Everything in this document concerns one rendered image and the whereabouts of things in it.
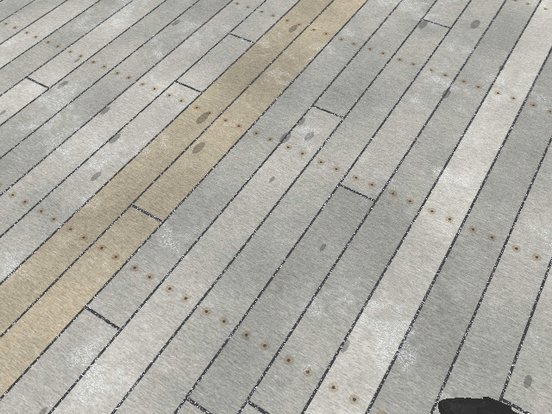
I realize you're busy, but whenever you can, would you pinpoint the robot right hand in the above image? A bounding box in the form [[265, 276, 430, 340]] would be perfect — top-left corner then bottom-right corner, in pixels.
[[438, 397, 519, 414]]

